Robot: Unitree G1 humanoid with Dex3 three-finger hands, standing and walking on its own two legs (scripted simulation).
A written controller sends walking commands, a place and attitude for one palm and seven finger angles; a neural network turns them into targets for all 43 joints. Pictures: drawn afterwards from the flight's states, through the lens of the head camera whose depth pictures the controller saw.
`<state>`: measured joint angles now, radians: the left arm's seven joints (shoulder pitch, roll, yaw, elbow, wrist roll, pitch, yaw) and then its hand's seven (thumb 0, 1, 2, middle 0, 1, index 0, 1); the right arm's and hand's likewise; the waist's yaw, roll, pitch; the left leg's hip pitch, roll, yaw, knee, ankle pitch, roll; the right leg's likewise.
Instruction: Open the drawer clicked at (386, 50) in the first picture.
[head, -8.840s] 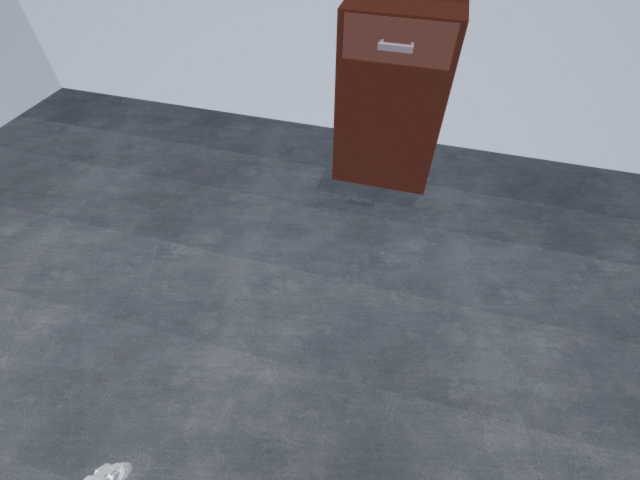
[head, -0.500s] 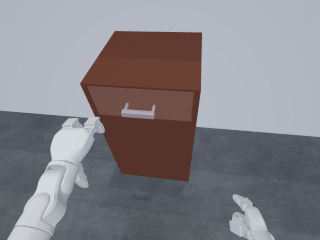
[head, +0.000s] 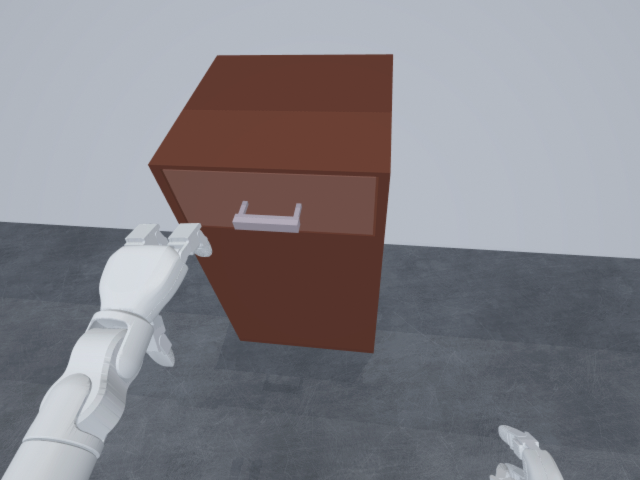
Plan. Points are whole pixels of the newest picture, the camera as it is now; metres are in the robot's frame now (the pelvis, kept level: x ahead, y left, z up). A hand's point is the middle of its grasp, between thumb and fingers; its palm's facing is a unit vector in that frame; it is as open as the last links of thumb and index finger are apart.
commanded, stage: move the hooked fingers above the handle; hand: left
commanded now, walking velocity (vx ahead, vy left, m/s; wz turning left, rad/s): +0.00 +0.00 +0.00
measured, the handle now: (268, 215) +0.58 +0.19 -0.08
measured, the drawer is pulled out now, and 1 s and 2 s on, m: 0.00 0.00 0.00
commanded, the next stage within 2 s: none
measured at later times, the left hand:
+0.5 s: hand (201, 268) +0.36 +0.22 +0.05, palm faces +0.00 -0.04 -1.00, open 13.8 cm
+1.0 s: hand (228, 239) +0.44 +0.21 +0.02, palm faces -0.05 +0.00 -1.00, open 13.8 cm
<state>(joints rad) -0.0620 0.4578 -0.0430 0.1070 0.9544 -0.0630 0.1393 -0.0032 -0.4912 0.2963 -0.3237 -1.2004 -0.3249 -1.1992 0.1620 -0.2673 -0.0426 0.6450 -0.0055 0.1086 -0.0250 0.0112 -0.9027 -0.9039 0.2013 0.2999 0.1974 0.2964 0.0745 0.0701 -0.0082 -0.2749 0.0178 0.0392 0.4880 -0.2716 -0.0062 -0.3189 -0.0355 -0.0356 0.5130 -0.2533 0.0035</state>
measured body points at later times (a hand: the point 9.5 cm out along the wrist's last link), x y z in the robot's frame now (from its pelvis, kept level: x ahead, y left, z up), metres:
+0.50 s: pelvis +0.00 +0.00 -0.01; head +0.03 -0.03 +0.44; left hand +0.35 +0.22 +0.10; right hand +0.15 -0.24 -0.13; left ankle -0.01 +0.12 -0.74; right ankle +0.01 -0.12 -0.74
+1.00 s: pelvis +0.00 +0.00 -0.02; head +0.07 -0.02 +0.43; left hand +0.43 +0.21 +0.07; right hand +0.06 -0.27 -0.15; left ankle -0.01 +0.12 -0.74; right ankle +0.01 -0.12 -0.74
